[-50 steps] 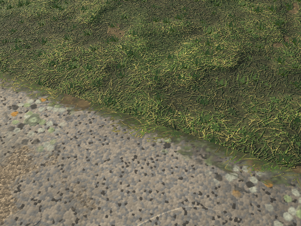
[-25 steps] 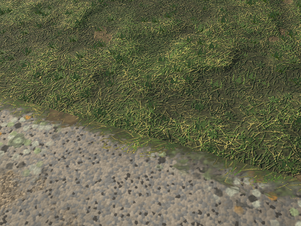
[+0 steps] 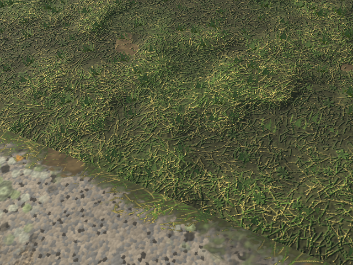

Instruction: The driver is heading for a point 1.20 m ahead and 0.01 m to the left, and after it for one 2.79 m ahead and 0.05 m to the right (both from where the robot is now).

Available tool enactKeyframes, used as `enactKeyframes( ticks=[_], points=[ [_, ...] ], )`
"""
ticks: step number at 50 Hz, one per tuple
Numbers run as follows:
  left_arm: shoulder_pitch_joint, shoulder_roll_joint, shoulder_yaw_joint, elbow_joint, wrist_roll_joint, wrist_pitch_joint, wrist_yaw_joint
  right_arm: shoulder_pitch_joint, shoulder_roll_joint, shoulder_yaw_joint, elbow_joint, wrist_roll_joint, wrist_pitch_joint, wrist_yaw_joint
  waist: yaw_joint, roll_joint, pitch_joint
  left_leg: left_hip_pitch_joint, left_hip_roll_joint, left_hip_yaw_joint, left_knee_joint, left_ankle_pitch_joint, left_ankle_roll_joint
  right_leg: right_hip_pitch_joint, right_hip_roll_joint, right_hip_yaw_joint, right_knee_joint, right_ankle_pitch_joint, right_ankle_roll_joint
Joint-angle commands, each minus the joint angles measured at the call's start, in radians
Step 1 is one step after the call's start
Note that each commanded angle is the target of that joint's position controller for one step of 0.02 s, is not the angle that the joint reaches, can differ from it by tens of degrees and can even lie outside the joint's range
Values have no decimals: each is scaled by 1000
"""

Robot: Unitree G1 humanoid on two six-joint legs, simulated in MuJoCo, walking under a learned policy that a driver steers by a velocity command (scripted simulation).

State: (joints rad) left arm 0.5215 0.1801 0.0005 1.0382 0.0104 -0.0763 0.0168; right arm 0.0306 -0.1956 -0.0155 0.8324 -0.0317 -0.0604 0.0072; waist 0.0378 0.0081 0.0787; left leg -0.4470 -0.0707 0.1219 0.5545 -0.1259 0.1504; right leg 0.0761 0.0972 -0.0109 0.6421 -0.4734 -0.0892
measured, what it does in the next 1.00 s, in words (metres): walks ahead: right foot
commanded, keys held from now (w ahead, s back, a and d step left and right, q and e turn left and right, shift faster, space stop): w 1.00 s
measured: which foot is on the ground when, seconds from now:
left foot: down 0.00-0.56, up 0.58-1.00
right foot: up 0.00-0.52, down 0.54-1.00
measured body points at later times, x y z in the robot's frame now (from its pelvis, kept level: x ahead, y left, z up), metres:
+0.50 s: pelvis +0.26 -0.03 +0.02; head +0.30 -0.03 +0.47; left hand +0.48 +0.18 -0.09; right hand +0.16 -0.25 -0.12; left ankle +0.11 +0.05 -0.71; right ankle +0.41 -0.12 -0.70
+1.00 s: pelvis +0.50 -0.05 +0.03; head +0.52 -0.05 +0.48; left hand +0.42 +0.19 -0.11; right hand +0.67 -0.28 -0.10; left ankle +0.64 +0.10 -0.66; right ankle +0.41 -0.11 -0.71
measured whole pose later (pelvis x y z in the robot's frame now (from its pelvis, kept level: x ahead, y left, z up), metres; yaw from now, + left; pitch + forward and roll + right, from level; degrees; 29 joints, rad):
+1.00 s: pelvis +0.50 -0.05 +0.03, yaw +1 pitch +0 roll -1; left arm 0.50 0.19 0.02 1.02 0.02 -0.08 0.00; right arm 0.07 -0.22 -0.04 0.92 -0.03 -0.01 0.03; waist 0.06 0.04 0.02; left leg -0.62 0.09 0.02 0.81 0.06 0.05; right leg 0.07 0.10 -0.06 0.18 -0.25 -0.09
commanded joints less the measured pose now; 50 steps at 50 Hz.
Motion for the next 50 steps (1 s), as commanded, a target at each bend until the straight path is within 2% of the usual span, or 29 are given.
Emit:
enactKeyframes(
  ticks=[1, 2, 3, 4, 6, 7, 9, 12, 16, 19, 22, 24, 25, 26, 27, 28, 29, 30, 31, 32, 33, 34, 36, 38, 41, 44, 45, 47, 50],
  points=[
    [44, 125, 31, -74, 4, -5, -7, 431, -223, -76, 92, 17, 8, -3, -150, 80, -310, 727, 447, -839, -241, -225, 258, -668, -10, 87, 808, -20, -12],
    [-54, 155, 39, -113, 9, -9, -10, 301, -175, -64, 70, 30, 8, -1, -99, 40, -128, 557, 422, -701, -321, -341, 223, -726, -80, 91, 756, 94, -22],
    [-117, 157, 42, -127, 14, -13, -16, 242, -121, -52, 62, 26, 0, 4, -81, -4, -43, 421, 383, -613, -370, -292, 192, -699, -108, 79, 699, 148, -26],
    [-127, 139, 43, -124, 15, -6, -19, 239, -90, -42, 75, 19, -11, 4, -47, -30, -3, 331, 343, -528, -389, -182, 159, -654, -136, 82, 651, 168, -20],
    [-93, 86, 34, -115, 26, 21, -30, 275, -64, -29, 108, 19, -30, -3, -2, -12, -7, 231, 289, -405, -419, -49, 118, -557, -164, 73, 566, 182, 7],
    [-99, 73, 32, -117, 28, 29, -35, 303, -72, -30, 124, 21, -39, -4, 5, -6, -7, 219, 276, -368, -426, 12, 116, -556, -169, 59, 539, 192, 18],
    [-167, 76, 33, -142, 27, 41, -40, 343, -101, -34, 145, 22, -49, -2, 4, 13, 10, 215, 255, -305, -451, 45, 107, -614, -193, 33, 472, 253, 34],
    [-325, 91, 34, -197, 21, 45, -44, 406, -108, -31, 162, 27, -46, -1, -31, 19, 38, 271, 230, -256, -468, 124, 75, -725, -217, 0, 329, 388, 54],
    [-470, 77, 25, -240, 13, 42, -47, 489, -105, -24, 181, 28, -43, -5, -80, 42, 30, 358, 212, -204, -440, 250, 28, -733, -195, -40, 137, 512, 61],
    [-577, 78, 23, -274, 11, 40, -53, 521, -108, -18, 192, 24, -37, -13, -108, 50, 40, 441, 214, -190, -413, 353, 18, -724, -159, -59, 9, 531, 56],
    [-615, 87, 24, -296, 7, 34, -50, 525, -127, -20, 202, 11, -32, -18, -111, 79, 34, 501, 238, -173, -363, 469, 25, -655, -124, -72, -58, 441, 38],
    [-549, 104, 31, -283, 8, 25, -45, 496, -138, -23, 208, 7, -28, -24, -66, 90, 5, 534, 261, -164, -278, 642, 19, -555, -98, -65, -81, 367, 4],
    [-448, 122, 40, -251, 10, 19, -41, 473, -151, -26, 207, 9, -26, -28, -21, 91, -37, 546, 263, -160, -186, 752, 10, -461, -71, -63, -102, 324, -17],
    [-296, 145, 54, -200, 16, 8, -30, 456, -162, -29, 206, 14, -21, -31, 46, 56, -108, 541, 237, -140, -10, 754, -7, -313, -55, -64, -199, 335, -44],
    [-121, 196, 72, -158, 36, -5, -18, 448, -141, -20, 187, 23, -22, -32, 109, 1, -227, 371, 211, -115, 237, 528, -23, -43, -185, 65, -205, 344, -90],
    [-22, 294, 97, -152, 56, -5, -12, 562, -35, 3, 165, 57, -22, -22, 74, -193, -389, -2, 57, -43, 617, -58, -74, 299, -481, 504, -211, 278, -212],
    [-45, 258, 96, -144, 12, 11, -27, 579, -117, -24, 199, 38, -20, -22, 70, -153, -405, -145, 2, -143, 776, -396, -62, 275, -515, 703, -319, 237, -264],
    [-149, 211, 84, -152, -4, 16, -32, 482, -152, -38, 171, 27, -23, -21, 27, -94, -217, -203, 64, -181, 781, -295, -57, 115, -460, 532, -354, 220, -227],
    [-222, 165, 72, -163, -2, 9, -40, 410, -142, -37, 148, 28, -29, -15, 8, -63, -122, -178, 95, -183, 733, -219, -58, -33, -429, 422, -397, 313, -201],
    [-254, 132, 63, -161, 2, 0, -41, 379, -121, -38, 143, 25, -21, -12, -23, -52, -65, -141, 127, -180, 675, -184, -63, -135, -381, 330, -425, 402, -162],
    [-256, 106, 54, -149, 0, -7, -38, 380, -104, -36, 140, 9, -7, -7, -51, -67, -44, -95, 147, -179, 619, -165, -74, -204, -341, 261, -446, 457, -131],
    [-250, 93, 48, -141, 0, -14, -35, 387, -83, -33, 143, 5, 7, -2, -66, -69, -46, -53, 154, -178, 571, -148, -82, -237, -318, 215, -469, 485, -117],
    [-190, 119, 52, -114, -6, -30, -33, 363, -76, -37, 135, 5, 29, 2, -76, -66, -46, -69, 154, -157, 533, -108, -92, -232, -302, 179, -489, 560, -119],
    [-155, 144, 56, -101, -9, -34, -32, 285, -79, -40, 106, 5, 42, 4, -75, -65, -13, -124, 169, -141, 453, -28, -103, -241, -281, 133, -520, 571, -112],
    [-95, 141, 49, -85, -10, -25, -25, 150, -89, -42, 61, 6, 42, 19, -43, -66, 10, -185, 173, -119, 304, 95, -120, -201, -265, 111, -538, 615, -99],
    [-43, 142, 45, -67, -7, -18, -19, 57, -69, -31, 34, 9, 40, 26, -16, -79, 6, -156, 153, -89, 206, 186, -125, -174, -254, 73, -532, 651, -83],
    [2, 157, 48, -48, 3, -17, -15, 89, -87, -37, 52, 6, 45, 26, -20, -106, -17, -190, 170, -122, 273, 220, -112, -99, -295, 95, -510, 700, -103],
    [10, 150, 47, -53, 9, -16, -10, 52, -109, -43, 49, 5, 41, 25, -12, -64, -11, -259, 170, -111, 285, 232, -105, -22, -300, 87, -482, 681, -126],
    [55, 144, 47, -42, 21, -13, -8, -35, -116, -48, 24, -6, 33, 28, 14, -52, 24, -321, 167, -108, 280, 148, -99, 59, -331, 108, -442, 690, -154]
  ],
)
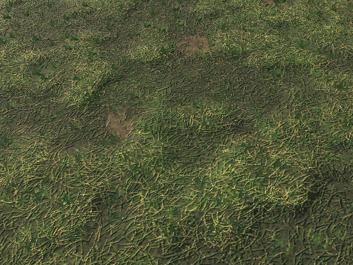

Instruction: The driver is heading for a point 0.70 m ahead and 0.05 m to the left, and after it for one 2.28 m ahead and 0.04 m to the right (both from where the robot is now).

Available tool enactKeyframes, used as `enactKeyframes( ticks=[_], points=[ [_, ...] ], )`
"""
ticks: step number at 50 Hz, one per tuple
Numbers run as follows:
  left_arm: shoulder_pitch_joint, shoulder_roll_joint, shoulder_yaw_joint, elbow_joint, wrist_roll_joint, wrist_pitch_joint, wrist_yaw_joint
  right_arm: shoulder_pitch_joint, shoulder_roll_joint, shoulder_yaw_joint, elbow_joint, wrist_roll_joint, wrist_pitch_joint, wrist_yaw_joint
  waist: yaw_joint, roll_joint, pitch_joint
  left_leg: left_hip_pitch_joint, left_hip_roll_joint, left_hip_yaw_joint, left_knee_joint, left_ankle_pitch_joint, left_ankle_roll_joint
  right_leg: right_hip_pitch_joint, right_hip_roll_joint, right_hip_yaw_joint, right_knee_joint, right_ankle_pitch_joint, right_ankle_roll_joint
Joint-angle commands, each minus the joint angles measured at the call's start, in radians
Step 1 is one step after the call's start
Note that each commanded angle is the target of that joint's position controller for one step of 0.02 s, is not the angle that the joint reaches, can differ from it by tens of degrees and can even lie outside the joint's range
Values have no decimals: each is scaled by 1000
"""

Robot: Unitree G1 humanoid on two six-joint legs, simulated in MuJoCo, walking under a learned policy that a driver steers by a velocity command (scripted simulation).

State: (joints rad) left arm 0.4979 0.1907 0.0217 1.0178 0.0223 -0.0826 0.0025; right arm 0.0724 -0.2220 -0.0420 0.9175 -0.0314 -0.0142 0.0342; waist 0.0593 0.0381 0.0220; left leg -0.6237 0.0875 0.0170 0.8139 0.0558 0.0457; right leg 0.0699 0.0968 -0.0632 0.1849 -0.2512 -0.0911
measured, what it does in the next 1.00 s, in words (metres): goes down: left foot 0.12 m lower, then right foot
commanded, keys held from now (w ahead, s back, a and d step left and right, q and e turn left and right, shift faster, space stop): w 0.40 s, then no key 0.60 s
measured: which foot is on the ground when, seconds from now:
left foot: up 0.00-0.30, down 0.32-1.00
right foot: down 0.00-0.32, up 0.34-0.72, down 0.74-1.00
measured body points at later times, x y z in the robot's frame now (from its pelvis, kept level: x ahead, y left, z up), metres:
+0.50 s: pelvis +0.33 +0.12 -0.13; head +0.38 +0.14 +0.31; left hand +0.35 +0.38 -0.29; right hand +0.35 -0.13 -0.27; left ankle +0.38 +0.20 -0.86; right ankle +0.27 -0.02 -0.73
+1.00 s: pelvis +0.46 +0.11 -0.13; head +0.46 +0.10 +0.32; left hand +0.52 +0.34 -0.28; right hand +0.42 -0.10 -0.29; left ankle +0.39 +0.20 -0.86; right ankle +0.51 +0.03 -0.86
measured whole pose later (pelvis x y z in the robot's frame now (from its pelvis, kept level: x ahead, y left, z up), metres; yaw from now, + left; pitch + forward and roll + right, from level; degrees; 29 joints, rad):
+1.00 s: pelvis +0.46 +0.11 -0.13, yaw +0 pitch -2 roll +0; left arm 0.19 0.16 0.02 1.07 0.00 -0.03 0.02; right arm 0.36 -0.14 0.00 1.10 -0.02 -0.03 -0.03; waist -0.01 0.02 0.04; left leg -0.06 -0.03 0.03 0.44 -0.35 0.03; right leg -0.28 0.04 -0.05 0.47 -0.17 -0.07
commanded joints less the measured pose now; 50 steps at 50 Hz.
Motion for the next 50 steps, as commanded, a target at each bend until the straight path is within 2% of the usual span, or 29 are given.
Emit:
enactKeyframes(
  ticks=[1, 5, 6, 7, 8, 10, 11, 13, 14, 15, 16, 17, 18, 19, 20, 21, 22, 23, 24, 28, 31, 36, 37, 38, 39, 40, 41, 43, 50],
  points=[
    [128, 139, 33, 8, 17, -13, 22, -124, -98, -29, -80, -8, -23, 0, 4, -103, 102, -276, 46, -98, 7, 16, 15, 206, -365, 205, 56, 449, -146],
    [172, 150, 49, 22, 26, -19, 40, -226, -101, -31, -119, -4, -54, 1, 50, -75, 152, -438, 50, -89, -20, -98, 12, 359, -390, 223, 112, 505, -151],
    [198, 149, 50, 31, 31, -28, 43, -298, -92, -31, -148, 6, -62, -1, 84, -79, 177, -482, 41, -67, -65, -81, 3, 368, -349, 220, 112, 410, -142],
    [211, 133, 46, 39, 33, -36, 42, -352, -76, -22, -178, 1, -69, 4, 98, -81, 206, -471, 46, -54, -112, -59, 5, 335, -348, 223, 110, 390, -139],
    [155, 129, 46, 30, 31, -42, 47, -379, -65, -12, -199, -3, -79, 18, 82, -49, 242, -373, 61, -64, -278, 77, 3, 227, -313, 192, 91, 311, -108],
    [51, 124, 39, 10, 14, -47, 32, -292, -22, 0, -169, 8, -76, 47, 65, -17, 193, 66, 20, 7, -439, 375, 20, -77, -246, 117, 82, 169, -71],
    [37, 129, 36, 11, 4, -46, 28, -234, -34, -4, -144, 10, -66, 50, 53, -23, 156, 195, 8, 9, -419, 449, 26, -128, -243, 110, 117, 164, -65],
    [22, 152, 33, 16, 11, -38, 30, -86, -90, -19, -81, 2, -56, 29, 6, -36, 98, 278, -8, 15, -431, 396, 36, -57, -217, 98, 317, 264, -53],
    [29, 165, 36, 25, 17, -26, 32, 65, -120, -32, -23, -2, -56, 11, -47, -50, 29, 387, -27, 36, -437, 357, 41, -25, -202, 94, 515, 394, -48],
    [33, 183, 45, 38, 10, -10, 34, 267, -157, -48, 47, -19, -64, -3, -142, -23, -60, 620, -32, 67, -463, 382, 40, -104, -173, 63, 812, 422, -35],
    [58, 162, 48, 61, -9, -5, 36, 400, -213, -67, 88, -49, -75, -7, -212, 45, -113, 819, 21, 39, -452, 413, 44, -284, -94, 41, 1195, 81, -13],
    [174, 69, 45, 73, -40, -3, 44, 466, -276, -70, 109, -59, -85, 3, -137, 228, -232, 1112, 206, -74, -75, 971, 37, -628, -8, 104, 1659, -658, 19],
    [224, 93, 49, 50, -92, -27, 56, 530, -287, -68, 92, -16, -85, 14, -146, 232, -445, 1218, 373, -283, -14, 1202, 116, -729, -3, 278, 1680, -550, 7],
    [150, 139, 50, 13, -77, -25, 57, 471, -304, -81, 92, 18, -60, 11, -145, 229, -498, 1104, 377, -493, -255, 556, 197, -765, -41, 180, 1620, -387, 17],
    [79, 116, 42, 18, -37, -7, 48, 351, -228, -64, 68, 12, -51, -9, -90, 140, -341, 902, 333, -536, -406, 58, 224, -821, -97, 108, 1582, -277, 35],
    [-32, 120, 39, 12, 6, 9, 28, 256, -141, -40, 27, 3, -58, -27, -99, 35, -204, 715, 278, -470, -453, -103, 221, -812, -138, 116, 1490, -202, 29],
    [-42, 107, 39, 6, 28, 23, 3, 203, -124, -23, 7, 5, -65, -37, -52, -11, -125, 521, 258, -404, -495, -9, 217, -713, -156, 120, 1340, -130, 31],
    [-66, 80, 39, 4, 47, 39, -4, 221, -128, -21, 31, 9, -77, -43, -31, 18, -70, 379, 279, -408, -485, 182, 239, -646, -177, 139, 1258, -111, 40],
    [-96, 58, 31, -7, 39, 53, -3, 270, -114, -15, 57, 8, -88, -39, -23, -2, -17, 283, 240, -334, -500, 359, 235, -611, -177, 125, 1172, -88, 52],
    [-167, 28, 7, -42, 12, 44, -5, 273, -62, 4, 72, 14, -93, -33, 6, 65, -64, 276, 117, -119, -509, 592, 168, -481, -155, 73, 746, 85, 64],
    [-256, 34, -7, -56, -10, 42, -8, 292, -57, 11, 79, 26, -80, -30, -20, 59, -76, 304, 91, -77, -521, 489, 133, -378, -124, 51, 580, 239, 50],
    [-300, 45, -8, -45, 5, 36, 9, 349, -45, 24, 113, 21, -59, -43, -34, 19, 7, 377, 102, -121, -445, 245, 111, -297, -107, 53, 344, 188, 29],
    [-278, 54, -7, -34, 8, 25, 13, 382, -35, 27, 122, 14, -57, -46, -37, -14, 15, 376, 74, -122, -403, 146, 83, -234, -136, 87, 235, 277, 25],
    [-221, 109, 6, -17, 14, 12, 19, 462, -19, 30, 130, 3, -57, -51, -65, -87, -26, 334, 34, -102, -346, -33, 50, -105, -252, 181, 265, 593, 9],
    [-216, 131, 11, -9, -2, 18, 19, 604, 39, 44, 165, 18, -49, -56, -117, -172, -94, 286, -26, -57, -323, -371, 33, -12, -361, 270, 304, 777, -76],
    [-240, 85, 4, -14, -17, 29, 16, 585, 24, 41, 185, 24, -30, -66, -89, -149, -93, 321, -61, -27, -336, -480, 22, -82, -369, 297, 276, 647, -116],
    [-287, 69, 1, -23, -15, 37, 13, 528, -3, 33, 174, 17, -18, -68, -93, -139, -44, 365, -68, -28, -368, -452, 17, -179, -331, 299, 237, 486, -96],
    [-333, 64, 3, -24, -9, 45, 14, 455, -1, 28, 168, 10, -6, -62, -93, -118, 25, 402, -62, -50, -410, -368, 16, -269, -262, 250, 201, 318, -50],
    [-272, 52, 16, 40, -20, 44, 22, 398, 20, 36, 201, 14, -13, -75, -70, -42, -6, 469, -13, -72, -454, -225, 13, -191, -206, 186, 229, 402, -13]
  ],
)
Keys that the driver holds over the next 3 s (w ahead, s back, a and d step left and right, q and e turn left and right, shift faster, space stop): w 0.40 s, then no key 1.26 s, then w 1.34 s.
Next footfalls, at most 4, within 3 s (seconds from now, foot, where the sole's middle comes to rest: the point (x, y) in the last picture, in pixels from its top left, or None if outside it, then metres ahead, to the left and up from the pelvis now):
0.32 left None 0.43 0.21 -0.90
0.74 right None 0.55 0.03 -0.90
2.00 right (202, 245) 0.64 -0.02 -0.90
2.54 left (168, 178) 0.97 0.15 -0.90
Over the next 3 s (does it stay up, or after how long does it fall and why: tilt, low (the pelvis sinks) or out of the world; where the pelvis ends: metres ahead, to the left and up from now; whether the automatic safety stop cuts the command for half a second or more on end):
stays up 1.05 0.08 -0.12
